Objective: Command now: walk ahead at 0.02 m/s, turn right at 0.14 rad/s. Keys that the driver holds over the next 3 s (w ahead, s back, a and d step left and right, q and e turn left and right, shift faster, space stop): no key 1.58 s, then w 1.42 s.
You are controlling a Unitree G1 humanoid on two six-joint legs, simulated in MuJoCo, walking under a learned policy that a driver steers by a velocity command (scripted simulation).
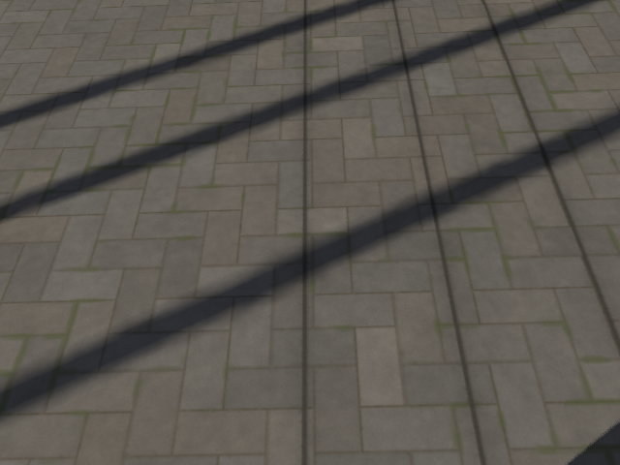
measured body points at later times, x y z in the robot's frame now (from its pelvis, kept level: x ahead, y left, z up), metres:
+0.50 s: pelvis +0.01 +0.00 +0.00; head +0.01 +0.00 +0.45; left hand +0.13 +0.25 -0.12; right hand +0.10 -0.26 -0.13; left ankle +0.03 +0.14 -0.73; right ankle +0.00 -0.11 -0.73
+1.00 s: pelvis +0.01 +0.00 +0.00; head +0.02 +0.00 +0.45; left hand +0.07 +0.25 -0.14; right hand +0.06 -0.26 -0.15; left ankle +0.03 +0.14 -0.73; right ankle +0.00 -0.11 -0.73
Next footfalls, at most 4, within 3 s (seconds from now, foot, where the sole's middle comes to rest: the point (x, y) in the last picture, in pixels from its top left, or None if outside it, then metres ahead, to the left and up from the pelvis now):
2.28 right None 0.46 -0.09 -0.77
2.84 left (267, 352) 0.77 0.15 -0.77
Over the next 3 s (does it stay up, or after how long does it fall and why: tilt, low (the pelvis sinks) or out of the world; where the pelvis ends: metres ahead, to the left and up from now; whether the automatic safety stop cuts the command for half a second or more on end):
stays up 0.68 0.07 0.01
